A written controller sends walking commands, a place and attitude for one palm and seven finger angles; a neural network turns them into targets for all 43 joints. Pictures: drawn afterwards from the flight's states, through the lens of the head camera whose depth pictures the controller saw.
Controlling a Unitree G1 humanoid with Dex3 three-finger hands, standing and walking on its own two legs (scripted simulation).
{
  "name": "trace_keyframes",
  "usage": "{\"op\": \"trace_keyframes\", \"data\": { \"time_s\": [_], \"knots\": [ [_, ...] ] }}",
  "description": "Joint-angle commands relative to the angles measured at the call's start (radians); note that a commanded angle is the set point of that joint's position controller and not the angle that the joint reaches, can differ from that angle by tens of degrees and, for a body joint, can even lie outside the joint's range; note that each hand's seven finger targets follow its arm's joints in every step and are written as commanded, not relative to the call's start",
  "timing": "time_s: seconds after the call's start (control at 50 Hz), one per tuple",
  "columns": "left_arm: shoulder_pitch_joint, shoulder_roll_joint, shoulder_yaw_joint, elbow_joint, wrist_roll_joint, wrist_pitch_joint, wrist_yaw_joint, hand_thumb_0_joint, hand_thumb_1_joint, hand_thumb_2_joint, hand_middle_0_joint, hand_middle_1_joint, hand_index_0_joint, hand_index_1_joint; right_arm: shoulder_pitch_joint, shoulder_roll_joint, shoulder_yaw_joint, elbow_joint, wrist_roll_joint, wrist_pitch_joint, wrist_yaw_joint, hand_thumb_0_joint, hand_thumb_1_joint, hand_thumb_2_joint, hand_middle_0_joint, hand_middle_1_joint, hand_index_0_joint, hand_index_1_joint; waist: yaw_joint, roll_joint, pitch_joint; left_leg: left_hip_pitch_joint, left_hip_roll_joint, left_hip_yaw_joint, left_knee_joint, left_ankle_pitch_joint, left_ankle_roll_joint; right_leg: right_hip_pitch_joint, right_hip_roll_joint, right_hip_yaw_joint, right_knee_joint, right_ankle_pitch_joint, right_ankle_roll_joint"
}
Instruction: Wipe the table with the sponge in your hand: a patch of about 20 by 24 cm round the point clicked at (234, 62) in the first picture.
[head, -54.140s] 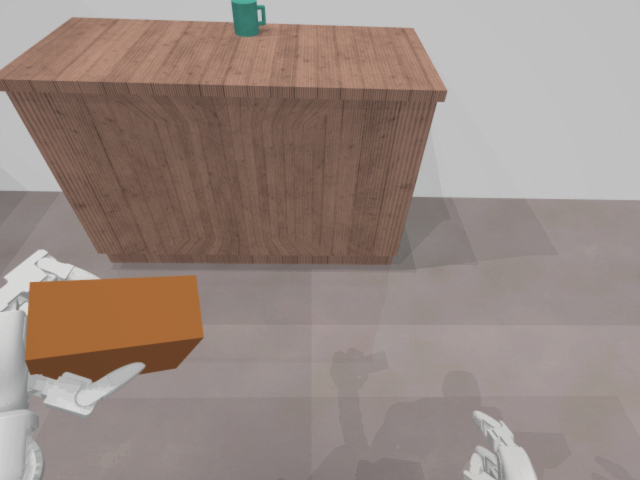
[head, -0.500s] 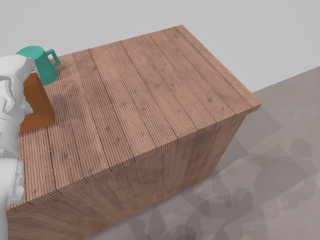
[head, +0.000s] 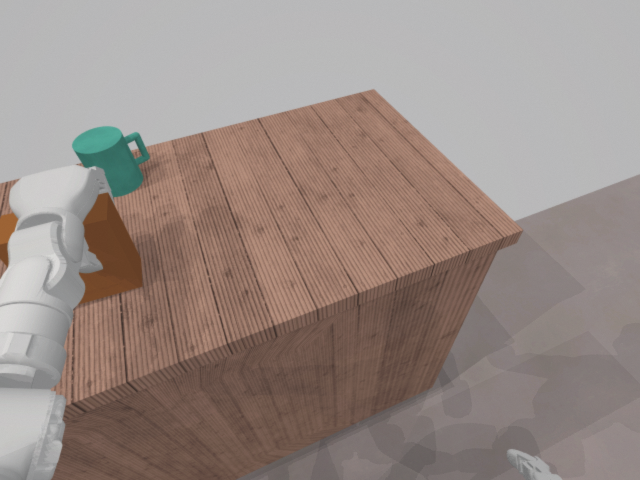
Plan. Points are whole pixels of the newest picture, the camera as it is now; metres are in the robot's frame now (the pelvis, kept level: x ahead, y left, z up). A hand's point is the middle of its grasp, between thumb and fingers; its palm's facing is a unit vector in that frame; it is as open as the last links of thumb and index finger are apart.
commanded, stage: wipe back along the middle lane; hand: left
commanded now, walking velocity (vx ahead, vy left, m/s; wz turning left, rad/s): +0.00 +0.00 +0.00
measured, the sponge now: (84, 264) +0.37 +0.36 +0.06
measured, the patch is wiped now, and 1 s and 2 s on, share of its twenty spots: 0.40 0.55 0.70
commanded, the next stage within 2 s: slide across to the third lane in 1.06 s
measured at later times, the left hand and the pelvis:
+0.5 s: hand (83, 249) +0.35 +0.32 +0.12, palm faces +0.04 -0.01 -1.00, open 10.3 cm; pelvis +0.00 +0.01 +0.00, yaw +1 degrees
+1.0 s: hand (90, 279) +0.31 +0.29 +0.12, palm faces +0.08 -0.03 -1.00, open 10.3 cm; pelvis +0.00 +0.00 +0.00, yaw +0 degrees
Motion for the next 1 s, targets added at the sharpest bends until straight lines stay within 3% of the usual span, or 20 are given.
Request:
{"op": "trace_keyframes", "data": {
  "time_s": [0.0,0.06,0.12,0.14,0.2,0.26,0.34,0.4,0.54,0.6,0.64,0.76,0.78,0.82,0.84,0.86,0.92,0.94,0.96,0.98],
  "knots": [
    [-0.294,0.21,0.005,-0.128,0.008,0.028,-0.01,0.0,0.1,1.3,-1.2,-1.6,-1.2,-1.6,-0.052,-0.133,-0.034,-0.113,-0.002,-0.03,-0.015,0.0,-0.9,-0.9,0.2,0.3,0.2,0.3,-0.008,-0.051,-0.187,0.153,0.005,-0.02,-0.025,0.299,0.021,0.051,-0.021,0.014,-0.028,0.307,-0.021],
    [-0.298,0.194,-0.017,-0.154,0.026,0.044,-0.012,0.0,0.1,1.3,-1.2,-1.6,-1.2,-1.6,-0.066,-0.126,-0.03,-0.12,-0.004,-0.032,-0.017,0.0,-0.9,-0.9,0.2,0.3,0.2,0.3,-0.003,-0.003,-0.192,0.178,0.004,-0.03,-0.026,0.303,0.018,0.033,-0.018,0.011,-0.024,0.269,-0.03],
    [-0.277,0.188,-0.013,-0.158,0.033,0.06,-0.009,0.0,0.1,1.3,-1.2,-1.6,-1.2,-1.6,-0.071,-0.124,-0.028,-0.124,-0.006,-0.032,-0.017,0.0,-0.9,-0.9,0.2,0.3,0.2,0.3,0.002,-0.022,-0.202,0.181,0.007,-0.039,-0.024,0.302,0.012,0.033,-0.015,0.006,-0.023,0.257,-0.034],
    [-0.262,0.184,-0.005,-0.188,0.021,0.057,-0.012,0.0,0.1,1.3,-1.2,-1.6,-1.2,-1.6,-0.088,-0.121,-0.023,-0.139,-0.008,-0.034,-0.017,0.0,-0.9,-0.9,0.2,0.3,0.2,0.3,0.016,-0.013,-0.217,0.18,0.007,-0.045,-0.027,0.323,0.011,0.047,-0.016,0.008,-0.023,0.272,-0.039],
    [-0.195,0.141,-0.023,-0.19,0.005,0.073,-0.01,0.0,0.1,1.3,-1.2,-1.6,-1.2,-1.6,-0.089,-0.118,-0.026,-0.138,-0.007,-0.031,-0.017,0.0,-0.9,-0.9,0.2,0.3,0.2,0.3,0.013,-0.062,-0.229,0.184,0.009,-0.042,-0.019,0.322,0.008,0.057,-0.015,0.002,-0.017,0.28,-0.03],
    [-0.135,0.122,-0.022,-0.249,-0.011,0.081,-0.01,0.0,0.1,1.3,-1.2,-1.6,-1.2,-1.6,-0.107,-0.117,-0.023,-0.151,-0.01,-0.033,-0.01,0.0,-0.9,-0.9,0.2,0.3,0.2,0.3,0.026,-0.046,-0.234,0.193,0.011,-0.048,-0.018,0.354,0.005,0.069,-0.013,-0.001,-0.009,0.297,-0.033],
    [-0.057,0.046,-0.064,-0.371,-0.024,0.11,-0.014,0.0,0.1,1.3,-1.2,-1.6,-1.2,-1.6,-0.151,-0.107,-0.02,-0.175,-0.009,-0.035,0.003,0.0,-0.9,-0.9,0.2,0.3,0.2,0.3,0.036,-0.026,-0.221,0.214,0.02,-0.064,-0.016,0.414,-0.001,0.051,-0.01,-0.005,-0.006,0.293,-0.035],
    [-0.019,-0.013,-0.112,-0.386,-0.029,0.151,-0.011,0.0,0.1,1.3,-1.2,-1.6,-1.2,-1.6,-0.156,-0.104,-0.02,-0.168,-0.007,-0.034,0.008,0.0,-0.9,-0.9,0.2,0.3,0.2,0.3,0.025,-0.048,-0.171,0.211,0.023,-0.069,-0.02,0.366,-0.006,0.02,-0.006,-0.017,-0.006,0.249,-0.032],
    [0.065,-0.011,-0.092,-0.45,-0.04,0.206,-0.013,0.0,0.1,1.3,-1.2,-1.6,-1.2,-1.6,-0.196,-0.102,-0.011,-0.174,-0.006,-0.044,0.007,0.0,-0.9,-0.9,0.2,0.3,0.2,0.3,0.044,-0.083,-0.174,0.192,0.02,-0.066,-0.024,0.346,-0.005,0.062,-0.008,-0.01,0.004,0.269,-0.033],
    [0.077,-0.07,-0.147,-0.472,-0.045,0.226,-0.021,0.0,0.1,1.3,-1.2,-1.6,-1.2,-1.6,-0.211,-0.095,-0.007,-0.178,-0.001,-0.043,0.01,0.0,-0.9,-0.9,0.2,0.3,0.2,0.3,0.034,-0.09,-0.147,0.192,0.02,-0.064,-0.024,0.319,-0.006,0.044,-0.006,-0.02,0.006,0.247,-0.029],
    [0.094,-0.062,-0.131,-0.52,-0.05,0.232,-0.023,0.0,0.1,1.3,-1.2,-1.6,-1.2,-1.6,-0.229,-0.092,-0.004,-0.188,-0.004,-0.048,0.013,0.0,-0.9,-0.9,0.2,0.3,0.2,0.3,0.047,-0.061,-0.159,0.202,0.022,-0.07,-0.022,0.347,-0.006,0.054,-0.006,-0.016,0.012,0.263,-0.034],
    [0.209,-0.043,-0.093,-0.585,-0.073,0.254,-0.024,0.0,0.1,1.3,-1.2,-1.6,-1.2,-1.6,-0.258,-0.083,0.006,-0.201,-0.006,-0.052,0.015,0.0,-0.9,-0.9,0.2,0.3,0.2,0.3,0.063,-0.097,-0.154,0.185,0.012,-0.047,-0.018,0.358,-0.002,0.115,-0.009,-0.012,0.013,0.333,-0.027],
    [0.21,-0.014,-0.068,-0.573,-0.069,0.26,-0.022,0.0,0.1,1.3,-1.2,-1.6,-1.2,-1.6,-0.26,-0.084,0.008,-0.193,-0.006,-0.051,0.013,0.0,-0.9,-0.9,0.2,0.3,0.2,0.3,0.065,-0.11,-0.148,0.182,0.013,-0.044,-0.018,0.353,-0.005,0.115,-0.009,-0.012,0.012,0.338,-0.026],
    [0.252,-0.035,-0.08,-0.606,-0.075,0.267,-0.026,0.0,0.1,1.3,-1.2,-1.6,-1.2,-1.6,-0.276,-0.079,0.012,-0.202,-0.005,-0.051,0.015,0.0,-0.9,-0.9,0.2,0.3,0.2,0.3,0.069,-0.112,-0.14,0.177,0.01,-0.039,-0.021,0.356,-0.005,0.124,-0.011,-0.011,0.011,0.355,-0.023],
    [0.243,-0.015,-0.064,-0.633,-0.07,0.269,-0.027,0.0,0.1,1.3,-1.2,-1.6,-1.2,-1.6,-0.291,-0.083,0.013,-0.202,-0.006,-0.05,0.015,0.0,-0.9,-0.9,0.2,0.3,0.2,0.3,0.073,-0.075,-0.136,0.182,0.013,-0.039,-0.024,0.358,-0.006,0.121,-0.011,-0.003,0.011,0.35,-0.027],
    [0.263,-0.049,-0.09,-0.644,-0.072,0.273,-0.027,0.0,0.1,1.3,-1.2,-1.6,-1.2,-1.6,-0.287,-0.075,0.013,-0.208,-0.006,-0.053,0.017,0.0,-0.9,-0.9,0.2,0.3,0.2,0.3,0.072,-0.079,-0.141,0.185,0.009,-0.036,-0.017,0.372,-0.004,0.132,-0.012,-0.01,0.017,0.365,-0.025],
    [0.313,-0.04,-0.078,-0.677,-0.071,0.28,-0.029,0.0,0.1,1.3,-1.2,-1.6,-1.2,-1.6,-0.297,-0.073,0.015,-0.213,-0.006,-0.056,0.018,0.0,-0.9,-0.9,0.2,0.3,0.2,0.3,0.077,-0.101,-0.148,0.184,0.008,-0.034,-0.016,0.375,-0.003,0.144,-0.012,-0.005,0.016,0.385,-0.022],
    [0.341,-0.001,-0.037,-0.701,-0.071,0.279,-0.027,0.0,0.1,1.3,-1.2,-1.6,-1.2,-1.6,-0.309,-0.078,0.016,-0.213,-0.008,-0.057,0.019,0.0,-0.9,-0.9,0.2,0.3,0.2,0.3,0.087,-0.088,-0.157,0.188,0.009,-0.034,-0.016,0.38,-0.004,0.155,-0.012,0.007,0.018,0.395,-0.026],
    [0.363,-0.049,-0.078,-0.718,-0.078,0.283,-0.03,0.0,0.1,1.3,-1.2,-1.6,-1.2,-1.6,-0.312,-0.07,0.017,-0.22,-0.008,-0.059,0.019,0.0,-0.9,-0.9,0.2,0.3,0.2,0.3,0.081,-0.091,-0.16,0.187,0.004,-0.026,-0.011,0.385,0.0,0.166,-0.014,0.005,0.021,0.415,-0.022],
    [0.381,-0.02,-0.049,-0.715,-0.078,0.286,-0.028,0.0,0.1,1.3,-1.2,-1.6,-1.2,-1.6,-0.31,-0.071,0.018,-0.215,-0.006,-0.06,0.019,0.0,-0.9,-0.9,0.2,0.3,0.2,0.3,0.083,-0.111,-0.153,0.184,0.005,-0.025,-0.011,0.384,-0.002,0.167,-0.014,0.006,0.022,0.427,-0.021]
  ]
}}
